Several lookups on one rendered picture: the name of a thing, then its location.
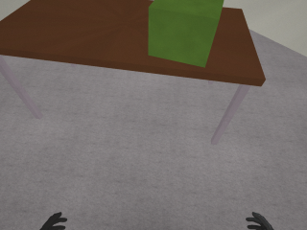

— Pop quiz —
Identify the table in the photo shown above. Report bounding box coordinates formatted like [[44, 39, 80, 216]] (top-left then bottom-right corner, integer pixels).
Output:
[[0, 0, 266, 145]]

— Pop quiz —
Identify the carton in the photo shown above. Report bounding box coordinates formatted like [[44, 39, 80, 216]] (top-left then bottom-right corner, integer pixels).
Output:
[[148, 0, 224, 68]]

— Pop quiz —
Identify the right robot hand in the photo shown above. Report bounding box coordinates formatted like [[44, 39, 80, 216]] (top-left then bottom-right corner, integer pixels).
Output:
[[246, 212, 274, 230]]

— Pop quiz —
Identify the left robot hand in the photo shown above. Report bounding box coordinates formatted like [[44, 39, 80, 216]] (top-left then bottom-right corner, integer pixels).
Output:
[[39, 212, 67, 230]]

